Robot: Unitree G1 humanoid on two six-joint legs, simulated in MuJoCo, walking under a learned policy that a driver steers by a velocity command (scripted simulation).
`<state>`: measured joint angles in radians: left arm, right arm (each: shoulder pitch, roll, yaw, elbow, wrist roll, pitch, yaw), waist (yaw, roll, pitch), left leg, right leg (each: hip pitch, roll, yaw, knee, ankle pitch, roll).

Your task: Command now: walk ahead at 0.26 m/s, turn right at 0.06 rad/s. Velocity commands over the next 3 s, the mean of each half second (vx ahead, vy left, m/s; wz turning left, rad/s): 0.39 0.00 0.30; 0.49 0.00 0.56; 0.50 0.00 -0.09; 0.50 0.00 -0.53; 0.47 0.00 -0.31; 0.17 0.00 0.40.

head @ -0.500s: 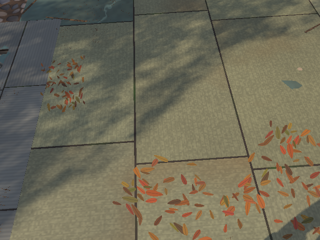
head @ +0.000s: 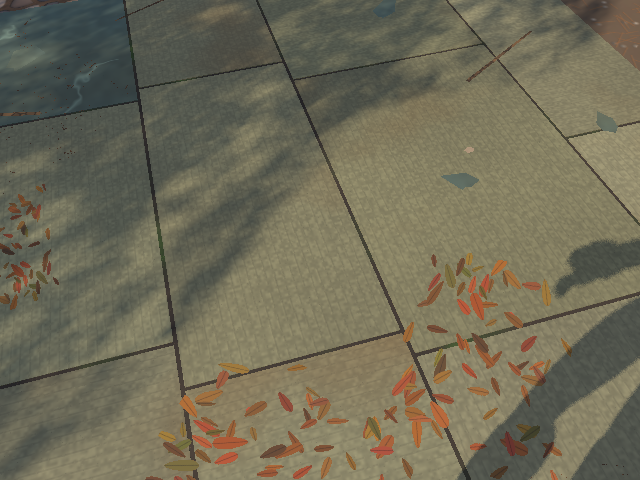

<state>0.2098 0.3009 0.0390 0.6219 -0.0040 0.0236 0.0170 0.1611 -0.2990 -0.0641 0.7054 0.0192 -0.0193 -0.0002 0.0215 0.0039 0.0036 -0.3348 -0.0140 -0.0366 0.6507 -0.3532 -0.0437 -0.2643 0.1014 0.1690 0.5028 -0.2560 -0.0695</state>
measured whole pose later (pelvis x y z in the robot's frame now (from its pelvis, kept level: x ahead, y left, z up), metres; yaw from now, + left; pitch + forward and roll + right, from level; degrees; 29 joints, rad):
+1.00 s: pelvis +0.43 +0.11 -0.03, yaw +31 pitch +1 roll -1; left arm 0.33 0.32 0.06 0.80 -0.01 -0.06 0.00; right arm 0.07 -0.31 -0.05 0.56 0.03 -0.03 0.05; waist 0.06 0.01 0.09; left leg -0.53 -0.04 0.04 0.67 -0.17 0.11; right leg -0.11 -0.06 -0.09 0.96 -0.50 0.02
